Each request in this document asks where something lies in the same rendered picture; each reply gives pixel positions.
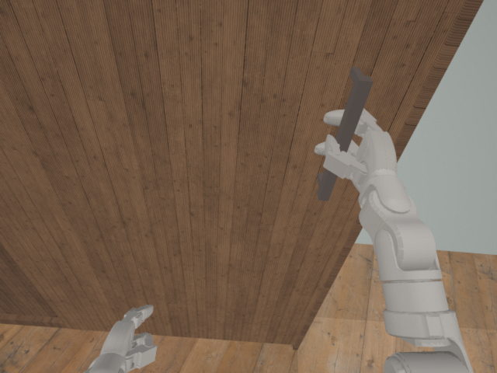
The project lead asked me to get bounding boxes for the left robot hand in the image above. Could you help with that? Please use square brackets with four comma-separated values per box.
[100, 305, 157, 373]

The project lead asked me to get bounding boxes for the right robot upper arm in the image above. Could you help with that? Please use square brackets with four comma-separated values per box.
[384, 351, 469, 373]

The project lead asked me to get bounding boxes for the right robot hand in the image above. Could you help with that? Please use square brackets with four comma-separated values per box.
[315, 108, 397, 192]

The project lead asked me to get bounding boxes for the robot right forearm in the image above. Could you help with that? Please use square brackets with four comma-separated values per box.
[358, 175, 474, 373]

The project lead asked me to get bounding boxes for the wardrobe door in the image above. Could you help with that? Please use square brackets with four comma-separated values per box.
[0, 0, 466, 345]
[0, 243, 59, 318]

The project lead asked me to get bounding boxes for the robot left forearm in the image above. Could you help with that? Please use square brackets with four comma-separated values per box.
[83, 353, 127, 373]

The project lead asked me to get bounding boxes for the handle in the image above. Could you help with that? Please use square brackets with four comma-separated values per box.
[317, 67, 374, 201]

